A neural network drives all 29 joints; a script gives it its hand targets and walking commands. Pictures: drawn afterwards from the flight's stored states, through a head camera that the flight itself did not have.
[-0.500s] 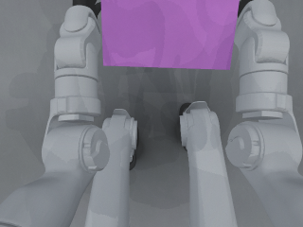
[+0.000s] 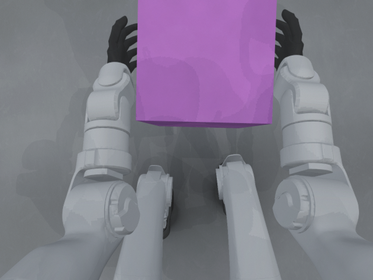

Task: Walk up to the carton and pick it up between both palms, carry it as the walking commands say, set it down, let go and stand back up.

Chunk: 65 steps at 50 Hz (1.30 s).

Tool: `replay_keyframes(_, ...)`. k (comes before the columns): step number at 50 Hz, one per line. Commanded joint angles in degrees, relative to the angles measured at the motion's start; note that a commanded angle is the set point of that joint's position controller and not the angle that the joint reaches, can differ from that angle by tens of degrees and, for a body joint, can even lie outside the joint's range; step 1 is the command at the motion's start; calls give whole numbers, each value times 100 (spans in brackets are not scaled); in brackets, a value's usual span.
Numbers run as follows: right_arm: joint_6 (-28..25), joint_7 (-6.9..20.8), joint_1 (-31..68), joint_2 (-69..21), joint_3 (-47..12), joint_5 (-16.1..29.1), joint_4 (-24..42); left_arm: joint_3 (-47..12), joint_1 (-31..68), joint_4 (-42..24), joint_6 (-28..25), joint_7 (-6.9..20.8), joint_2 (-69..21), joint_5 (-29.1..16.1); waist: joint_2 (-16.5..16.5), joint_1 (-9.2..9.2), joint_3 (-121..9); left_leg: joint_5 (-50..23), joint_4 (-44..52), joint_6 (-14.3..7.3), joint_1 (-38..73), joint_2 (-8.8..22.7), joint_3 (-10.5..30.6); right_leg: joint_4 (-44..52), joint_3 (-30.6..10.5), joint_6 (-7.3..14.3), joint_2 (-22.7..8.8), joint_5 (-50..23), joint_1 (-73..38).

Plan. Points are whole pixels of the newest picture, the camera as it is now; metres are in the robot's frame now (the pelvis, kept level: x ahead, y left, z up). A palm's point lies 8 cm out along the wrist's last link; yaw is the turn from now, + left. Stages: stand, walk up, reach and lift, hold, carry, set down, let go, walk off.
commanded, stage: reach and lift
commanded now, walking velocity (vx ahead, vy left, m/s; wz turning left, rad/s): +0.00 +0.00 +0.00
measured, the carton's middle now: (201, 77) +0.50 -0.04 -0.13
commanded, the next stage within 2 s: none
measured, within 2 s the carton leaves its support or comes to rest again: neither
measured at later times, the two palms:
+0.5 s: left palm (98, 49) +0.50 +0.11 +0.03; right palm (314, 45) +0.48 -0.19 +0.03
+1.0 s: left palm (62, 41) +0.47 +0.11 +0.11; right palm (352, 34) +0.45 -0.18 +0.11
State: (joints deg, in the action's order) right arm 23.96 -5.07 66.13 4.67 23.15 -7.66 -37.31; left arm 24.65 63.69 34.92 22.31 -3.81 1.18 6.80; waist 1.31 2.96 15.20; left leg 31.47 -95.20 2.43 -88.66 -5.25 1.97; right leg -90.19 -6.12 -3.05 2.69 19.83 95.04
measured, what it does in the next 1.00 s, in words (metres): rises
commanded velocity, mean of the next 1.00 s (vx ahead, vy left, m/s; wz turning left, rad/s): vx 0.00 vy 0.00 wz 0.00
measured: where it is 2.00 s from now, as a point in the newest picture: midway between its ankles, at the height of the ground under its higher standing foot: (196, 210)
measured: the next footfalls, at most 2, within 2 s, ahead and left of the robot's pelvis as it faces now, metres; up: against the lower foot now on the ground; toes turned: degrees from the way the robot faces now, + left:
none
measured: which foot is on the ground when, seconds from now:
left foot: down 0.00-1.00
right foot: down 0.00-1.00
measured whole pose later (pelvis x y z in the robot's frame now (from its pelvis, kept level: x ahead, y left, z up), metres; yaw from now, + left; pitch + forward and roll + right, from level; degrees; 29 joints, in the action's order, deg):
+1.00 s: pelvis +0.08 +0.00 +0.15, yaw -1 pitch +25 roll +1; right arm 20.1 -1.6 32.0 -6.4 23.5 -14.3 -30.9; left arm 22.6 32.0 31.8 18.5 -0.1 -8.5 13.8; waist 1.6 1.7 -8.0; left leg 25.8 -60.4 1.5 -59.3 -3.0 4.9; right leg -56.5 -4.2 -1.3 2.0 16.5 64.8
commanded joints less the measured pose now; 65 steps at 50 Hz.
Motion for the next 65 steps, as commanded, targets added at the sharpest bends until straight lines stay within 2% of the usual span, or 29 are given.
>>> replay_keyframes(1, -52, 1578, 3158, -7120, -3041, 732, -466, -3225, 4188, 222, -119, 1746, -5975, -726, -345, -90, -8920, -45, 1657, -263, 798, -515, -494, 968, 790, 71, 486, -83, -4535)
replay_keyframes(3, -80, 1548, 2730, -7223, -2760, 565, -656, -2917, 3745, 447, -138, 1747, -6013, -518, -358, -73, -8287, -225, 1819, -272, 653, -534, -479, 1123, 790, 46, 492, -363, -4441)
replay_keyframes(6, -129, 1543, 2192, -7238, -2306, 323, -936, -2490, 3222, 726, -183, 1786, -6034, -188, -340, -75, -7324, -167, 2117, -269, 475, -534, -416, 1445, 700, 82, 487, -306, -4213)
replay_keyframes(11, -234, 1539, 1748, -6893, -2006, -6, -877, -2120, 2503, 1032, -258, 1806, -6042, 165, -254, -19, -6741, -251, 2532, -244, 636, -541, -284, 1834, 640, 133, 482, -289, -4181)
replay_keyframes(14, -339, 1565, 1493, -6851, -2056, -65, -717, -2309, 2273, 898, -377, 1766, -6208, 138, -151, 103, -6823, -647, 2702, -195, 978, -545, -210, 1939, 696, 186, 539, -680, -4294)
replay_keyframes(17, -433, 1608, 1321, -6937, -2341, -3, -450, -2632, 2054, 699, -468, 1716, -6384, 44, -91, 138, -7078, -1021, 2795, -156, 1413, -540, -160, 2029, 723, 213, 576, -1021, -4476)
replay_keyframes(22, -497, 1729, 1058, -7177, -3019, 309, 26, -3396, 1763, 158, -542, 1608, -6638, -190, 100, 30, -7728, -1715, 2963, -95, 2295, -528, -81, 2118, 764, 213, 642, -1611, -4847)
replay_keyframes(24, -476, 1759, 909, -7248, -3205, 406, 108, -3609, 1672, -19, -533, 1567, -6672, -283, 73, 33, -7922, -1915, 3008, -96, 2590, -525, -43, 2179, 765, 195, 653, -1761, -4982)
replay_keyframes(26, -450, 1779, 795, -7324, -3342, 473, 149, -3680, 1501, -88, -517, 1541, -6589, -294, 45, -88, -7851, -1928, 3078, -111, 2691, -526, -44, 2276, 720, 180, 646, -1756, -5090)
replay_keyframes(27, -441, 1789, 683, -7332, -3352, 480, 160, -3751, 1417, -136, -509, 1531, -6615, -311, 43, -52, -7792, -1966, 3142, -114, 2783, -524, -13, 2321, 724, 169, 650, -1777, -5097)
replay_keyframes(29, -405, 1797, 516, -7334, -3369, 497, 124, -3739, 1199, -104, -475, 1526, -6559, -292, 13, -92, -7586, -1974, 3243, -128, 2903, -505, 8, 2453, 683, 161, 622, -1747, -5172)
replay_keyframes(34, -359, 1761, 26, -7287, -3289, 340, 81, -3634, 779, -22, -432, 1589, -6505, -237, -125, -5, -7000, -1985, 3519, -162, 2966, -475, 39, 2851, 566, 151, 583, -1826, -5476)
replay_keyframes(41, -371, 1744, -565, -7312, -3205, 136, 61, -3511, 334, -27, -463, 1680, -6472, -112, -207, -24, -6375, -2093, 3984, -209, 3177, -410, 96, 3386, 420, 184, 540, -2016, -5962)
replay_keyframes(44, -429, 1750, -560, -7272, -3252, 117, 187, -3548, 291, -76, -498, 1699, -6521, -81, -157, -12, -6291, -2112, 4173, -229, 3336, -397, 123, 3556, 393, 198, 519, -2041, -6129)
replay_keyframes(46, -426, 1776, -577, -7299, -3298, 125, 241, -3527, 161, -67, -498, 1703, -6507, -24, -138, -101, -6192, -2142, 4308, -240, 3483, -374, 143, 3662, 375, 208, 506, -2026, -6206)
replay_keyframes(52, -379, 1830, -326, -7290, -3404, 112, 426, -3615, 358, -174, -444, 1754, -6571, -25, -130, -100, -6066, -1704, 4685, -277, 3871, -340, 123, 4012, 376, 196, 463, -1498, -6562)
replay_keyframes(54, -311, 1845, -338, -7291, -3341, 60, 370, -3619, 406, -171, -391, 1782, -6586, -21, -160, -41, -5923, -1500, 4833, -294, 3976, -323, 120, 4156, 376, 187, 445, -1255, -6686)
replay_keyframes(59, -156, 1925, -268, -7349, -3307, 50, 424, -3526, 377, -152, -241, 1856, -6617, 2, -186, -124, -5724, -1315, 5185, -324, 4350, -290, 105, 4497, 353, 181, 397, -936, -7106)
replay_keyframes(65, -30, 1997, -609, -7327, -3182, -30, 326, -3520, 176, -242, -132, 1897, -6618, 22, -153, -79, -5403, -1630, 5578, -320, 4808, -237, 173, 4826, 371, 216, 385, -1254, -7481)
